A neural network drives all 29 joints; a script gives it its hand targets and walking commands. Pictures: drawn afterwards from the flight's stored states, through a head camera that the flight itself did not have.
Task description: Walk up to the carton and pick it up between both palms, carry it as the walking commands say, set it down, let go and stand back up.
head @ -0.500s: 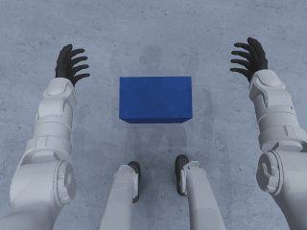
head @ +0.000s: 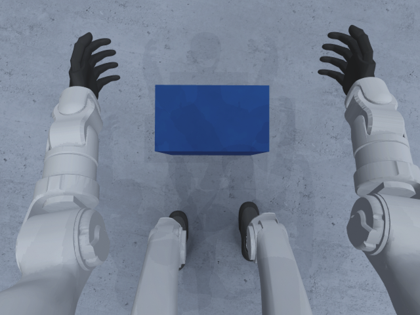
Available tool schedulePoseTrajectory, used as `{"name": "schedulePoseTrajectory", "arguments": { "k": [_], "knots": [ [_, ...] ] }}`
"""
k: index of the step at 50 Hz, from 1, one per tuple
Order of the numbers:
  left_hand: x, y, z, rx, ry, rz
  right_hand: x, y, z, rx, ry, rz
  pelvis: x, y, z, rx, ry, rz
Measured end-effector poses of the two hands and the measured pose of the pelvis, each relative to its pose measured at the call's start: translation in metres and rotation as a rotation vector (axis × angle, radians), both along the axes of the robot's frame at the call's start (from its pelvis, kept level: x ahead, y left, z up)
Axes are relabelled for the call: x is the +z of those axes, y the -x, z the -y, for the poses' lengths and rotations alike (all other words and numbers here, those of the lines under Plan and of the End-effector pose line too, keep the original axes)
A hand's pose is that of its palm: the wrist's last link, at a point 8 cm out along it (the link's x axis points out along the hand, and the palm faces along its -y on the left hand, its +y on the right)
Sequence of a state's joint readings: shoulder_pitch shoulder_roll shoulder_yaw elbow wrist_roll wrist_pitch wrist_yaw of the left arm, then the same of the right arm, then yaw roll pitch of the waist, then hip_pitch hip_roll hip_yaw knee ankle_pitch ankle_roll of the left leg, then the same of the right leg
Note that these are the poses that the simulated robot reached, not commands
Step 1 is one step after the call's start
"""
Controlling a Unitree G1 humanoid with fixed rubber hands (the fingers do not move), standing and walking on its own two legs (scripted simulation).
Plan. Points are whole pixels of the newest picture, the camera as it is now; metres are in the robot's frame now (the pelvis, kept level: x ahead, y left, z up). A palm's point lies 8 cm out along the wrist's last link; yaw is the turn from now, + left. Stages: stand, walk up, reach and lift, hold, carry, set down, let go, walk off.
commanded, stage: reach and lift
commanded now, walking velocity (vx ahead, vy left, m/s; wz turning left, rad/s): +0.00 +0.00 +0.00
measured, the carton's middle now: (211, 126) +0.48 +0.00 -0.46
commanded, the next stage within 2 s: none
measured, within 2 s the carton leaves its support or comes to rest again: neither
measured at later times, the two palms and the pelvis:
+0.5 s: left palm (122, 105) +0.51 +0.20 -0.28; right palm (312, 102) +0.50 -0.23 -0.28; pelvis -0.03 +0.00 -0.15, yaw +0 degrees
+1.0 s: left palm (138, 117) +0.50 +0.20 -0.40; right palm (292, 114) +0.50 -0.23 -0.40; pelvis -0.04 +0.00 -0.23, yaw +1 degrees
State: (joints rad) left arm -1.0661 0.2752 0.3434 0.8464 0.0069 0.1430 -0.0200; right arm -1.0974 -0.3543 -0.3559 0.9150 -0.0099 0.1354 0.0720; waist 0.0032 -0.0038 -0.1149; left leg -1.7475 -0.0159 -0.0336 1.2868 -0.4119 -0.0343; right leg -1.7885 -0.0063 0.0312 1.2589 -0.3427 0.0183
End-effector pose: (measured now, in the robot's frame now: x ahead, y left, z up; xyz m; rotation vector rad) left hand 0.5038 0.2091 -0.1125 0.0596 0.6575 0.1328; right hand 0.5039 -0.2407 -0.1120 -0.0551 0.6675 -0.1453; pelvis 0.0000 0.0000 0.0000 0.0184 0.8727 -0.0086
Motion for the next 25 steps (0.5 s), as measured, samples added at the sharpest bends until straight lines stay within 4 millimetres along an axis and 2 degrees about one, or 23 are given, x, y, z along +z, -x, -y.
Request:
{"name": "schedulePoseTrajectory", "arguments": {
  "k": [13, 25],
  "knots": [
    [-0.094, -0.004, 0.001, 0.015, -0.004, 0.005, -0.096, 0.0, -0.003, -0.016, 0.008, 0.004, -0.09, 0.023, -0.001, 0.0, 0.0, 0.017],
    [-0.163, -0.005, 0.005, 0.021, -0.005, -0.011, -0.167, 0.002, -0.006, -0.017, 0.008, -0.009, -0.147, 0.03, -0.002, 0.0, 0.0, 0.052]
  ]
}}
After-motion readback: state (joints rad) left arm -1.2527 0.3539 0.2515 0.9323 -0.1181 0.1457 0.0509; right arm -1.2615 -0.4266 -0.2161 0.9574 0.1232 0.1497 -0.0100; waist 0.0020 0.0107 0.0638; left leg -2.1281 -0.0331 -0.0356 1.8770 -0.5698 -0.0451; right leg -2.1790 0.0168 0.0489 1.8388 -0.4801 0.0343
